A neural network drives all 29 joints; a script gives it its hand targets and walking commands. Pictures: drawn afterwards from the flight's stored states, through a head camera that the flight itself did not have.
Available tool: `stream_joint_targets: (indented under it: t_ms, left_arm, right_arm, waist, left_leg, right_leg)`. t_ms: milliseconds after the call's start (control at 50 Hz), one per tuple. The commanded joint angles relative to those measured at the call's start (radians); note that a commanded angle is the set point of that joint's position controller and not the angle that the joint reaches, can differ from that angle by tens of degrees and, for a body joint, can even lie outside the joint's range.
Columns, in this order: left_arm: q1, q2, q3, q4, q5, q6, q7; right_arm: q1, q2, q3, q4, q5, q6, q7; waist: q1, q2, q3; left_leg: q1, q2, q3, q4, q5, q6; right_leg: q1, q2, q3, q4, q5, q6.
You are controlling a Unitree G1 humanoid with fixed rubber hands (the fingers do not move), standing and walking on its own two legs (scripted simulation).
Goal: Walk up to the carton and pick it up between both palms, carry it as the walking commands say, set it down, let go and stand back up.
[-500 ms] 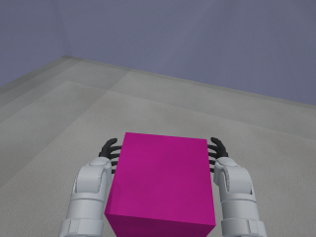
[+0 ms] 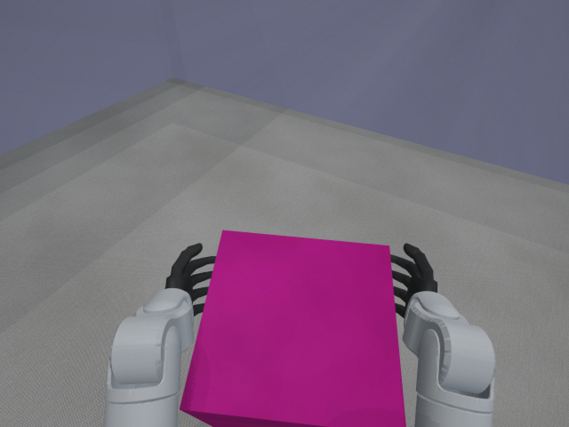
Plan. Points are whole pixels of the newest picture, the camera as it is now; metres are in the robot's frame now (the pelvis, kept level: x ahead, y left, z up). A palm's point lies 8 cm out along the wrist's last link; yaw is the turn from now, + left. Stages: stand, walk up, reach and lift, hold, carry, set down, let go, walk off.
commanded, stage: carry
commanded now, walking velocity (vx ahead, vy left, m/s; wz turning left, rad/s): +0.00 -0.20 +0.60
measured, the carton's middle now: (294, 346) +0.25 -0.01 +0.02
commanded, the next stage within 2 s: none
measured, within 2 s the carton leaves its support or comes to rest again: neither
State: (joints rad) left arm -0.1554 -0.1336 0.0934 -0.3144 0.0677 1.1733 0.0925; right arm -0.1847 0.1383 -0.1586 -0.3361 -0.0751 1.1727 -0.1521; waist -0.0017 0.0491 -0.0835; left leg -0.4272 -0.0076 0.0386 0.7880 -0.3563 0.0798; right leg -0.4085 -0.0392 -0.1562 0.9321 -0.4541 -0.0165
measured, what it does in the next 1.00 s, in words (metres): steps on the spot, turning left: right foot, then left foot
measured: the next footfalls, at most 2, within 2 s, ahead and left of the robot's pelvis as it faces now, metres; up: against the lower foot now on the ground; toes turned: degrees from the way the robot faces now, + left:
right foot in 0.34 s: +0.08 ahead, -0.14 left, +0.00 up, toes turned +3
left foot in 0.78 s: +0.00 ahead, +0.02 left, +0.00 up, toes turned +18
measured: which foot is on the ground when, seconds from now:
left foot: down 0.00-0.34, up 0.36-0.76, down 0.78-1.00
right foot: up 0.00-0.32, down 0.34-0.80, up 0.82-1.00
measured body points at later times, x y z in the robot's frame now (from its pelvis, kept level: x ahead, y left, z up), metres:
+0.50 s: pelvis +0.00 -0.07 +0.02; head -0.01 -0.10 +0.47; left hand +0.23 +0.12 +0.10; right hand +0.30 -0.18 +0.09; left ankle -0.03 +0.05 -0.65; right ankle +0.04 -0.15 -0.71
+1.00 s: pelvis -0.04 -0.05 +0.01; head -0.06 -0.05 +0.46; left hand +0.16 +0.18 +0.09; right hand +0.27 -0.10 +0.11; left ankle -0.04 +0.01 -0.71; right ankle -0.02 -0.17 -0.67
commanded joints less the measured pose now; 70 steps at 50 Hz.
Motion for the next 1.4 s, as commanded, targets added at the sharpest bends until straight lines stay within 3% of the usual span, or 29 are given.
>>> stream_joint_targets:
  t_ms: [0,40,80,260,300,340,360,400,440,500,520,600,620,660,720,740,760,780,800,860,900,1020,1040,1080,1160,1180,1240,1280,1380]
  left_arm:
    - [-0.584,-0.863,-0.653,-0.3,-0.324,0.045,-0.03]
    - [-0.572,-0.907,-0.66,-0.346,-0.343,0.015,-0.032]
    - [-0.561,-0.896,-0.667,-0.329,-0.346,0.012,-0.03]
    - [-0.525,-0.891,-0.67,-0.305,-0.347,0.023,-0.031]
    - [-0.526,-0.884,-0.657,-0.348,-0.349,0.01,-0.034]
    - [-0.478,-0.889,-0.636,-0.345,-0.342,-0.004,-0.041]
    - [-0.548,-0.89,-0.663,-0.383,-0.351,-0.006,-0.042]
    - [-0.412,-0.88,-0.612,-0.303,-0.312,-0.001,-0.059]
    - [-0.402,-0.888,-0.611,-0.287,-0.32,-0.006,-0.066]
    - [-0.448,-0.861,-0.618,-0.35,-0.34,-0.023,-0.064]
    - [-0.454,-0.875,-0.619,-0.374,-0.34,-0.029,-0.067]
    - [-0.319,-0.821,-0.57,-0.26,-0.318,-0.005,-0.066]
    - [-0.341,-0.802,-0.589,-0.293,-0.331,-0.002,-0.065]
    - [-0.37,-0.826,-0.601,-0.285,-0.334,0.001,-0.071]
    - [-0.438,-0.829,-0.627,-0.332,-0.337,0.001,-0.054]
    - [-0.384,-0.837,-0.616,-0.293,-0.324,0.008,-0.054]
    - [-0.429,-0.851,-0.625,-0.283,-0.334,0.019,-0.056]
    - [-0.4,-0.827,-0.609,-0.257,-0.315,0.024,-0.05]
    - [-0.445,-0.822,-0.619,-0.266,-0.316,0.024,-0.049]
    - [-0.504,-0.872,-0.691,-0.342,-0.35,0.019,-0.052]
    - [-0.513,-0.903,-0.689,-0.31,-0.358,0.022,-0.051]
    - [-0.532,-0.86,-0.689,-0.367,-0.361,0.02,-0.046]
    - [-0.509,-0.882,-0.699,-0.35,-0.368,0.024,-0.038]
    - [-0.516,-0.916,-0.693,-0.369,-0.379,0.014,-0.045]
    - [-0.472,-0.874,-0.647,-0.334,-0.356,0.007,-0.05]
    - [-0.485,-0.85,-0.632,-0.289,-0.343,0.005,-0.048]
    - [-0.455,-0.872,-0.652,-0.298,-0.333,0.02,-0.051]
    - [-0.434,-0.838,-0.627,-0.287,-0.334,0.021,-0.05]
    - [-0.471,-0.824,-0.629,-0.277,-0.342,0.032,-0.048]
  right_arm:
    - [-0.459,0.827,0.634,-0.174,0.333,0.075,0.151]
    - [-0.526,0.874,0.669,-0.273,0.378,0.046,0.155]
    - [-0.526,0.819,0.652,-0.282,0.38,0.036,0.151]
    - [-0.489,0.808,0.68,-0.304,0.374,0.038,0.149]
    - [-0.482,0.819,0.696,-0.303,0.371,0.033,0.146]
    - [-0.498,0.832,0.738,-0.362,0.39,0.023,0.143]
    - [-0.546,0.84,0.729,-0.369,0.396,0.016,0.146]
    - [-0.499,0.865,0.763,-0.312,0.399,0.025,0.158]
    - [-0.514,0.849,0.772,-0.325,0.407,0.019,0.154]
    - [-0.527,0.857,0.779,-0.35,0.414,0.011,0.146]
    - [-0.585,0.862,0.801,-0.419,0.429,0.003,0.146]
    - [-0.438,0.826,0.769,-0.297,0.377,0.037,0.13]
    - [-0.448,0.802,0.764,-0.308,0.384,0.035,0.13]
    - [-0.489,0.811,0.766,-0.344,0.382,0.031,0.13]
    - [-0.475,0.827,0.751,-0.296,0.394,0.034,0.147]
    - [-0.495,0.81,0.748,-0.32,0.395,0.032,0.146]
    - [-0.479,0.822,0.725,-0.277,0.37,0.038,0.145]
    - [-0.43,0.788,0.716,-0.247,0.362,0.045,0.151]
    - [-0.476,0.8,0.723,-0.246,0.379,0.047,0.155]
    - [-0.423,0.854,0.7,-0.244,0.37,0.042,0.161]
    - [-0.452,0.852,0.693,-0.26,0.373,0.042,0.165]
    - [-0.443,0.828,0.688,-0.265,0.378,0.034,0.162]
    - [-0.415,0.827,0.676,-0.264,0.377,0.035,0.159]
    - [-0.473,0.845,0.706,-0.341,0.391,0.025,0.159]
    - [-0.476,0.832,0.74,-0.332,0.395,0.03,0.155]
    - [-0.483,0.807,0.718,-0.284,0.38,0.028,0.156]
    - [-0.484,0.844,0.733,-0.275,0.394,0.039,0.156]
    - [-0.469,0.82,0.742,-0.277,0.388,0.044,0.145]
    - [-0.484,0.805,0.723,-0.255,0.382,0.05,0.141]
  waist:
    - [-0.013,0.081,-0.274]
    - [-0.01,0.043,-0.308]
    - [-0.016,0.127,-0.286]
    - [-0.023,0.261,-0.37]
    - [-0.001,0.176,-0.431]
    - [-0.002,-0.308,-0.46]
    - [-0.002,-0.272,-0.417]
    - [0.001,-0.184,-0.315]
    - [-0.005,-0.062,-0.334]
    - [0.005,-0.173,-0.399]
    - [0.005,-0.22,-0.402]
    - [0.01,-0.312,-0.399]
    - [0.012,-0.223,-0.388]
    - [0.008,-0.265,-0.392]
    - [-0.011,-0.135,-0.397]
    - [-0.015,-0.123,-0.386]
    - [-0.014,0.034,-0.391]
    - [-0.006,0.184,-0.34]
    - [-0.01,0.213,-0.256]
    - [-0.005,0.128,-0.287]
    - [-0.001,0.116,-0.291]
    - [-0.006,0.114,-0.331]
    - [-0.004,0.171,-0.365]
    - [0.002,0.116,-0.457]
    - [0.007,-0.156,-0.449]
    - [0.004,-0.15,-0.445]
    - [0.005,-0.042,-0.35]
    - [0.013,-0.055,-0.403]
    - [0.011,-0.08,-0.349]
  left_leg:
    - [0.2,0.327,-0.65,-0.464,0.069,0.071]
    - [0.231,0.283,-0.54,-0.447,0.057,0.045]
    - [0.18,0.259,-0.532,-0.466,-0.032,0.03]
    - [0.175,0.204,-0.553,-0.401,0.429,0.041]
    - [0.031,0.137,-0.425,-0.296,0.368,-0.053]
    - [-0.261,-0.072,-0.048,0.165,-0.214,-0.111]
    - [-0.355,0.009,0.025,0.36,-0.244,-0.113]
    - [-0.323,0.066,-0.007,0.492,-0.171,-0.106]
    - [-0.333,0.072,0.012,0.422,-0.083,-0.114]
    - [-0.324,0.053,0.049,0.311,-0.111,-0.114]
    - [-0.305,0.053,0.09,0.287,-0.101,-0.131]
    - [-0.211,0.046,0.108,0.13,-0.062,-0.118]
    - [-0.172,0.057,0.096,0.11,-0.074,-0.108]
    - [-0.112,0.055,0.119,0.072,-0.018,-0.101]
    - [0.029,0.064,0.092,-0.206,0.073,-0.082]
    - [0.078,0.086,0.023,-0.321,0.167,-0.081]
    - [0.192,0.183,-0.143,-0.313,0.386,-0.035]
    - [0.237,0.34,-0.429,-0.399,0.472,0.027]
    - [0.217,0.41,-0.538,-0.447,0.507,0.078]
    - [0.248,0.32,-0.42,-0.453,0.313,0.059]
    - [0.262,0.298,-0.336,-0.424,0.41,0.047]
    - [0.34,0.273,-0.387,-0.421,0.585,0.015]
    - [0.371,0.26,-0.336,-0.387,0.676,0.029]
    - [0.31,0.239,-0.282,-0.342,0.742,0.026]
    - [0.014,0.098,-0.111,-0.216,0.22,-0.054]
    - [0.061,0.092,-0.088,-0.223,0.082,-0.066]
    - [0.121,0.136,-0.147,-0.346,0.277,-0.056]
    - [0.139,0.162,-0.168,-0.319,0.351,-0.036]
    - [0.064,0.127,-0.158,-0.358,0.128,-0.039]
  right_leg:
    - [-0.273,0.013,0.21,0.249,-0.032,0.051]
    - [-0.261,0.009,0.196,0.202,0.018,0.037]
    - [-0.229,0.023,0.173,0.153,0.026,0.04]
    - [0.034,0.141,0.124,-0.253,-0.043,0.04]
    - [0.339,0.07,0.137,-0.555,0.083,-0.008]
    - [0.507,-0.327,0.396,-0.648,0.303,-0.112]
    - [0.445,-0.443,0.376,-0.61,0.328,-0.203]
    - [0.296,-0.392,0.244,-0.647,0.176,-0.179]
    - [0.369,-0.303,0.135,-0.562,0.329,-0.134]
    - [0.493,-0.279,0.064,-0.454,0.681,-0.138]
    - [0.465,-0.277,0.038,-0.462,0.619,-0.133]
    - [0.476,-0.267,0.02,-0.402,0.79,-0.12]
    - [0.426,-0.277,0.036,-0.424,0.714,-0.116]
    - [0.366,-0.301,0.008,-0.423,0.655,-0.117]
    - [0.292,-0.275,-0.001,-0.374,0.448,-0.082]
    - [0.261,-0.244,-0.013,-0.335,0.342,-0.039]
    - [0.121,-0.195,-0.04,-0.219,0.229,0.003]
    - [-0.071,-0.106,-0.031,-0.099,-0.026,0.054]
    - [-0.17,-0.05,0.042,-0.002,-0.133,0.072]
    - [-0.181,-0.017,0.124,0.075,-0.046,0.05]
    - [-0.178,-0.015,0.11,0.04,-0.019,0.045]
    - [-0.087,0.053,0.101,-0.151,-0.054,0.045]
    - [-0.052,0.047,0.094,-0.212,-0.044,0.049]
    - [0.141,0.043,0.051,-0.398,0.064,0.037]
    - [0.414,-0.226,0.26,-0.489,0.553,-0.054]
    - [0.33,-0.255,0.236,-0.471,0.484,-0.084]
    - [0.19,-0.142,0.103,-0.428,0.221,-0.028]
    - [0.241,-0.11,0.106,-0.43,0.281,-0.004]
    - [0.213,-0.134,0.152,-0.474,0.129,-0.023]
